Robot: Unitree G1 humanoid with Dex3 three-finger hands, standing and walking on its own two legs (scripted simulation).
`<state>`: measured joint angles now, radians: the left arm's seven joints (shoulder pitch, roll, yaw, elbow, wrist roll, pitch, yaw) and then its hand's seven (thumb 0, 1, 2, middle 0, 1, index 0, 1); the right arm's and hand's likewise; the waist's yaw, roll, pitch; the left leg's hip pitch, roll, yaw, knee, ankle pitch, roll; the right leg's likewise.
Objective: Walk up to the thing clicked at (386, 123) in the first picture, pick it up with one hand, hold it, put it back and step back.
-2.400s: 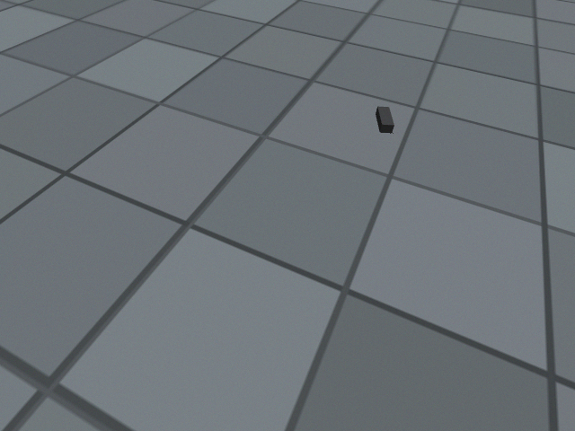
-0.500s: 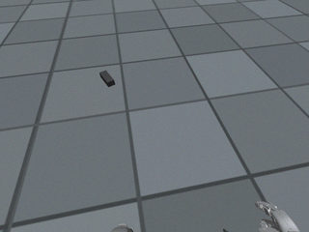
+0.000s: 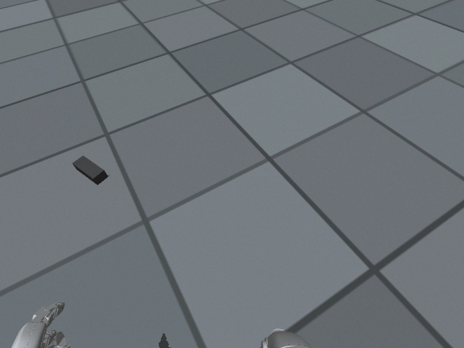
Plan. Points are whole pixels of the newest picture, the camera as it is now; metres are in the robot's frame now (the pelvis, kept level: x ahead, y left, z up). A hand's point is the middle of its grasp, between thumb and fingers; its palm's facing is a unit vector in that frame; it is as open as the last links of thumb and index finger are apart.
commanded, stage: walk up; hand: left
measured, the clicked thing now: (90, 169) +1.18 +0.75 -0.71
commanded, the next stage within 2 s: none
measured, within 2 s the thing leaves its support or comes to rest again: neither
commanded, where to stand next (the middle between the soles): +0.77 +0.89 m, yaw -42 degrees
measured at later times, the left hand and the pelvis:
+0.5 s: hand out of the picture +0.31 +0.51 -0.12, palm faces -0.25 -0.78 -0.57, open 7.4 cm; pelvis +0.21 +0.19 +0.00, yaw -13 degrees
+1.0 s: hand out of the picture +0.53 +0.61 -0.09, palm faces -0.33 -0.69 -0.64, open 7.4 cm; pelvis +0.35 +0.33 -0.01, yaw -23 degrees
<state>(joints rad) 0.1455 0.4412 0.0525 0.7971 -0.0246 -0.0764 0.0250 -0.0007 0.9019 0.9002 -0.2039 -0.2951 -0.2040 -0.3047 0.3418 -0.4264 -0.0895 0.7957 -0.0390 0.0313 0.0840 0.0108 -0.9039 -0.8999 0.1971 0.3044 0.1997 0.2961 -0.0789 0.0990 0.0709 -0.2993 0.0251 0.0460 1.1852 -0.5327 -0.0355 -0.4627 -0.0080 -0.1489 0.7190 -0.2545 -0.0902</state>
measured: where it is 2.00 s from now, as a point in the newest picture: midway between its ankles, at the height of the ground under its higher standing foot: (77, 271)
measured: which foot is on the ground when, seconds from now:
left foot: up 0.00-0.34, down 0.36-0.68, up 0.70-1.00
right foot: down 0.00-0.36, up 0.38-0.66, down 0.68-1.00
